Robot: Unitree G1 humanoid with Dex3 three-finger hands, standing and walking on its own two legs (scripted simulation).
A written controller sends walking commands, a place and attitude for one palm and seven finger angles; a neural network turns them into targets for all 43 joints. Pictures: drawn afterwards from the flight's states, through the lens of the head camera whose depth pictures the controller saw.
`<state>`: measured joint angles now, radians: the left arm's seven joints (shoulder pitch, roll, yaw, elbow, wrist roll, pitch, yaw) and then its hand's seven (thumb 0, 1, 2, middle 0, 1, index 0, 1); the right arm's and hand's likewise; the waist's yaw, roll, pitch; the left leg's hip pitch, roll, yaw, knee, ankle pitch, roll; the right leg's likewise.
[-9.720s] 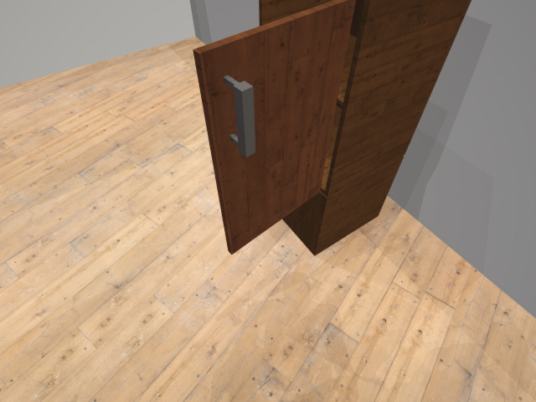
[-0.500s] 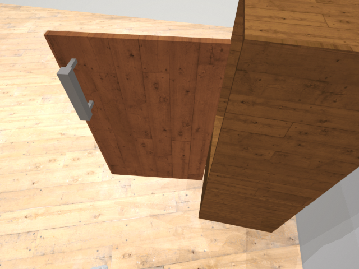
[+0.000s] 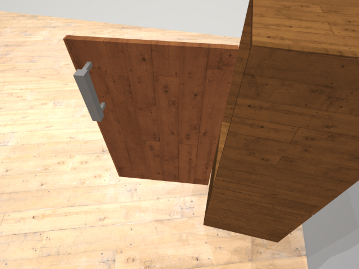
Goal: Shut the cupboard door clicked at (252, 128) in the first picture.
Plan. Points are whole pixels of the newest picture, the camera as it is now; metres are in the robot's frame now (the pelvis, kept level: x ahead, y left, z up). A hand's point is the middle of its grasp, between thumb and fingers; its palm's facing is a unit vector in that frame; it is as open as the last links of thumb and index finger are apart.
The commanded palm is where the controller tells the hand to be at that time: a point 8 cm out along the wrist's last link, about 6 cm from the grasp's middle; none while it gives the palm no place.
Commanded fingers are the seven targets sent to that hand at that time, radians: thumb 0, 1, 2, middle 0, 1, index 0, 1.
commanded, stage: come to a stop and stand still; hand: left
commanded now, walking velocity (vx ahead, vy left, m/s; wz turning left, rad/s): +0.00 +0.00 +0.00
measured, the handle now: (93, 92) +0.48 +0.25 +0.13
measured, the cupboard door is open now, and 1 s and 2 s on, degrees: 97 97 97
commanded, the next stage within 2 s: look again from close up in 0.44 s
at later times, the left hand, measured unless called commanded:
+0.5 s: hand out of the picture -0.01 +0.19 -0.16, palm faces +0.00 -0.98 -0.22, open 7.4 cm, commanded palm none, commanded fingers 0.00 0.90 0.90 -0.20 -0.30 -0.20 -0.30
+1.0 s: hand out of the picture +0.01 +0.18 -0.17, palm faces +0.02 -0.98 -0.21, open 7.4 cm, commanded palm none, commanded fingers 0.00 0.90 0.90 -0.20 -0.30 -0.20 -0.30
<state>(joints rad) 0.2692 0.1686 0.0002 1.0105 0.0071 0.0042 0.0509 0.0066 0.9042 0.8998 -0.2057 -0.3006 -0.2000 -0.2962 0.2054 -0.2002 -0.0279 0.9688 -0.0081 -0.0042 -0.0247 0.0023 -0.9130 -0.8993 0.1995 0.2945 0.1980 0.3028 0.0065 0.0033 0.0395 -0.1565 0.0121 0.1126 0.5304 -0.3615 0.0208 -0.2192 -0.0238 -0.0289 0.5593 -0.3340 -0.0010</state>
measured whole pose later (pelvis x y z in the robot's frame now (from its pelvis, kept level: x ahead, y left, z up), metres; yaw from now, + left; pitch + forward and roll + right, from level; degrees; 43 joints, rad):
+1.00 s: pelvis +0.00 +0.00 +0.01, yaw +0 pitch -1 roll +1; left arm 0.27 0.15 -0.01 1.11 0.00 -0.01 0.04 0.01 0.92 0.90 -0.20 -0.30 -0.20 -0.30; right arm 0.26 -0.16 0.01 1.14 -0.01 -0.03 -0.03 0.01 -0.92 -0.90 0.20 0.29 0.20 0.30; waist 0.00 0.00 0.04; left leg -0.09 0.00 0.12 0.41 -0.30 0.02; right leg -0.17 -0.03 -0.02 0.47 -0.28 0.00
